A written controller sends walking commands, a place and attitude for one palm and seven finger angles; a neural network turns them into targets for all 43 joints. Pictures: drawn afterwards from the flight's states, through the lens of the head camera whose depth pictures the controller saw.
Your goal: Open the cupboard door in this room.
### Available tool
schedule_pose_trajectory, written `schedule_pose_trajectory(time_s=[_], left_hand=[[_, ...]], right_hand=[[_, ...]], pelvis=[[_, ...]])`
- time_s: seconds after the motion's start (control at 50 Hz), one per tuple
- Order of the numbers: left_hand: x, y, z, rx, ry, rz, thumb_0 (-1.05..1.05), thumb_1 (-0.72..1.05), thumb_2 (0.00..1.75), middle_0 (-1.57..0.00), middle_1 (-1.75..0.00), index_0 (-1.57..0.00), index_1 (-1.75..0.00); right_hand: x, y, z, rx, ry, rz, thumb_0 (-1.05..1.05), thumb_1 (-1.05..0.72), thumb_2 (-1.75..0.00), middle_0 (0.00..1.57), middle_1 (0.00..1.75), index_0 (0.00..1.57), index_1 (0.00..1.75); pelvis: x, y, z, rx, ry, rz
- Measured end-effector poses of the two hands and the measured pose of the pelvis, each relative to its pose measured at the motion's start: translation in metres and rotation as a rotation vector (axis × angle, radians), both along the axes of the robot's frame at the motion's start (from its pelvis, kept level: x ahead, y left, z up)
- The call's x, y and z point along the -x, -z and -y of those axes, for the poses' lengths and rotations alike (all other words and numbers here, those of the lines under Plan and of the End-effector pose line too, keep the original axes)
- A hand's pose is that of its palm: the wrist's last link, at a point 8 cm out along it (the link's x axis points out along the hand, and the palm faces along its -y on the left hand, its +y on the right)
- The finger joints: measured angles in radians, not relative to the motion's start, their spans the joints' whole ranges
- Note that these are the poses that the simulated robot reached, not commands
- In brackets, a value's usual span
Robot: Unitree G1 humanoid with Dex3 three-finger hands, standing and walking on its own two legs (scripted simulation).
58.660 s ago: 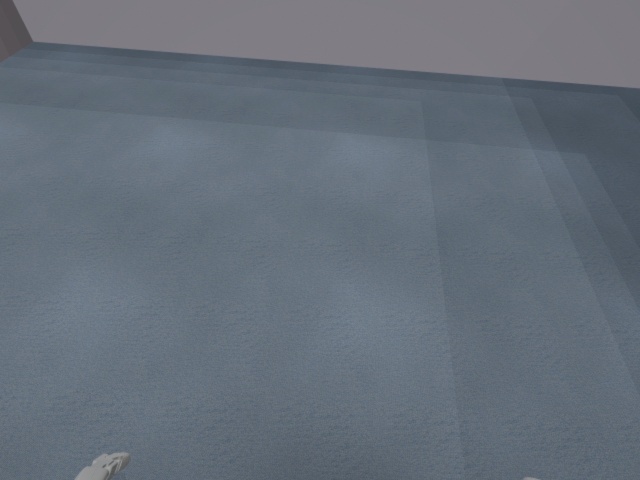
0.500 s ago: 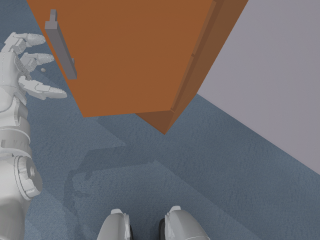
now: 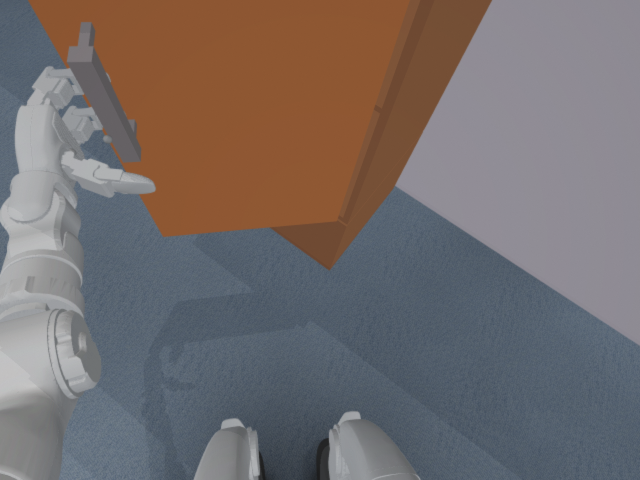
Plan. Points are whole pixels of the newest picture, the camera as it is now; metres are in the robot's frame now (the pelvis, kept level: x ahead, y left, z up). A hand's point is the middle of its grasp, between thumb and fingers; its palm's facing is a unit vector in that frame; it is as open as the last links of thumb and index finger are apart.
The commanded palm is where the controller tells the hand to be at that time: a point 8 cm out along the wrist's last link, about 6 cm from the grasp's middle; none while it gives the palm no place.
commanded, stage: slide the fingers in behind the handle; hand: left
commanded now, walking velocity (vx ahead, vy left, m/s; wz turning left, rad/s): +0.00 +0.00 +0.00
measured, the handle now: (111, 99) +0.56 +0.21 +0.07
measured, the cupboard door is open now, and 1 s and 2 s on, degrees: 45 45 51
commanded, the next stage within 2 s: close the thumb around the handle in 0.78 s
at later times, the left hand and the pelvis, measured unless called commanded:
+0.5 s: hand (135, 133) +0.52 +0.19 +0.06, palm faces +0.08 -1.00 +0.00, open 13.9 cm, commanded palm +0.49 +0.23 +0.06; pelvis +0.00 +0.00 +0.00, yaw +0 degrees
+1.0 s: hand (129, 141) +0.50 +0.19 +0.06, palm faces +0.08 -1.00 -0.01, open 13.7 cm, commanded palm +0.48 +0.23 +0.06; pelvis +0.00 +0.00 +0.00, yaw +0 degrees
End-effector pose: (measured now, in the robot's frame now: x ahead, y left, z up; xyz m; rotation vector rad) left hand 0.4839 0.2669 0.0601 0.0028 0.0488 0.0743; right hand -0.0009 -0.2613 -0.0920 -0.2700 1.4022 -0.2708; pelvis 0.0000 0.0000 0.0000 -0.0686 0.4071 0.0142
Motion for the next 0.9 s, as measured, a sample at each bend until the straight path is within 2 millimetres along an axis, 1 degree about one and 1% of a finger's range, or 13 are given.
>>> schedule_pose_trajectory(time_s=[0.06,0.3,0.4,0.46,0.58,0.72,0.9], left_hand=[[-0.003,0.002,0.004,-0.006,-0.003,-0.003,-0.02,-0.5,0.3,-0.3,-1.2,-0.3,-1.21],[-0.004,0.001,0.01,-0.016,-0.019,0.0,-0.02,-0.5,0.3,-0.3,-1.2,-0.3,-1.22],[-0.007,-0.001,0.026,-0.012,0.017,0.011,-0.02,-0.5,0.3,-0.3,-1.2,-0.3,-1.21],[-0.008,0.0,0.03,0.011,0.002,0.01,-0.02,-0.5,0.3,-0.3,-1.2,-0.3,-1.21],[-0.007,-0.001,0.026,-0.028,-0.017,0.002,-0.02,-0.5,0.3,-0.3,-1.2,-0.32,-1.22],[0.0,-0.004,0.018,-0.019,-0.018,0.019,-0.02,-0.5,0.3,-0.3,-1.2,-0.31,-1.21],[0.007,-0.003,0.021,-0.009,0.001,0.017,-0.02,-0.5,0.3,-0.3,-1.2,-0.3,-1.2]], right_hand=[[-0.001,0.0,0.001,-0.001,0.003,0.005,0.01,-0.9,-0.89,0.2,0.3,0.2,0.3],[-0.001,0.003,0.001,-0.022,0.003,-0.01,0.0,-0.9,-0.89,0.2,0.3,0.2,0.3],[-0.001,0.004,0.001,-0.027,0.001,-0.013,0.01,-0.9,-0.89,0.2,0.3,0.2,0.3],[-0.001,0.004,0.001,-0.026,0.006,-0.002,0.01,-0.9,-0.89,0.2,0.3,0.2,0.3],[0.0,0.003,-0.001,-0.03,0.013,0.019,0.0,-0.9,-0.89,0.2,0.3,0.2,0.3],[0.004,0.004,-0.003,-0.035,0.015,0.005,0.01,-0.9,-0.89,0.2,0.3,0.2,0.3],[0.004,0.002,-0.003,-0.024,0.004,0.01,0.01,-0.9,-0.89,0.2,0.3,0.2,0.3]], pelvis=[[-0.001,0.0,0.002,-0.001,0.001,-0.003],[-0.004,0.0,0.005,-0.004,-0.004,-0.007],[-0.004,0.0,0.004,-0.004,-0.006,-0.007],[-0.005,0.0,0.004,-0.007,-0.002,-0.005],[-0.003,0.0,0.004,-0.01,0.006,0.0],[-0.001,-0.001,0.002,-0.009,0.005,0.004],[0.001,-0.001,-0.001,-0.005,-0.003,0.014]])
